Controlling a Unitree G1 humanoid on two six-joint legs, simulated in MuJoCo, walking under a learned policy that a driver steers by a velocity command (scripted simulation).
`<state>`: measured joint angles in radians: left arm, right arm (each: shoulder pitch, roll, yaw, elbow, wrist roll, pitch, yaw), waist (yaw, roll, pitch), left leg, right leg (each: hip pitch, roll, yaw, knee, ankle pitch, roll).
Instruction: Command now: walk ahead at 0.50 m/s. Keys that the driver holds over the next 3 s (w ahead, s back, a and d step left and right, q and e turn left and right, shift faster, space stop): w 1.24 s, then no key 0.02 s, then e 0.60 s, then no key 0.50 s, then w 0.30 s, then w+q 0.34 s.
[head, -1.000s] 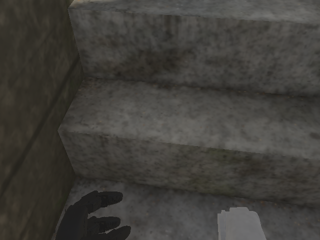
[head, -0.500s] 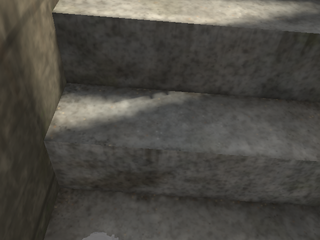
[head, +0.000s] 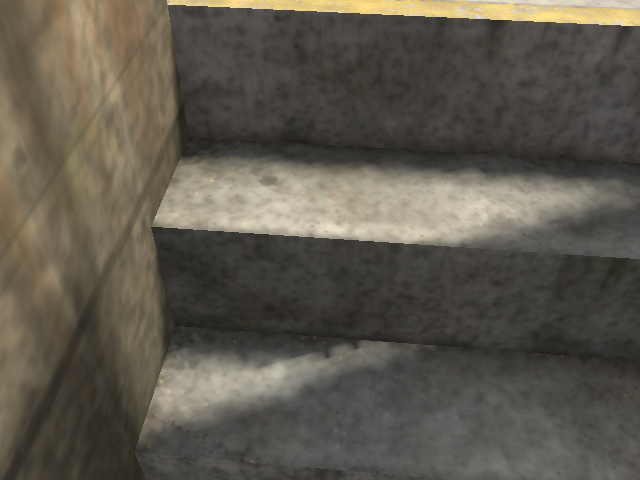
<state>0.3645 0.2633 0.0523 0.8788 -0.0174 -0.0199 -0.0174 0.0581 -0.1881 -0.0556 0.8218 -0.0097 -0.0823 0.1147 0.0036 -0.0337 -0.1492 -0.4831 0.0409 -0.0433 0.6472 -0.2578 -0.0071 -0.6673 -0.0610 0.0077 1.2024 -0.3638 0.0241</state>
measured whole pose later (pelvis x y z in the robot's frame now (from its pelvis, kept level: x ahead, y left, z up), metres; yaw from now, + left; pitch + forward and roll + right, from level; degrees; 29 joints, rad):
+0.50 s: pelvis +0.16 -0.04 +0.10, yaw +4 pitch +7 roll +5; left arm 0.46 0.14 0.03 1.13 -0.06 -0.14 0.02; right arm -0.06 -0.08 0.05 0.78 0.04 0.01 -0.07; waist -0.03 -0.08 -0.09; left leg -0.96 -0.03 0.16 1.27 -0.49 0.16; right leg -0.32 -0.07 0.01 0.74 0.24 -0.11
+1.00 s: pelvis +0.32 -0.10 +0.24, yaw +3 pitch +10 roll +3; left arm 0.41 0.23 0.06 1.00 0.02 -0.10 -0.10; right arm 0.12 -0.26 -0.08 0.90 -0.02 -0.05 0.09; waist 0.11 0.01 -0.19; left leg -0.87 -0.06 -0.02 1.90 -0.48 0.13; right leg -0.33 -0.02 0.03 0.56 -0.40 -0.04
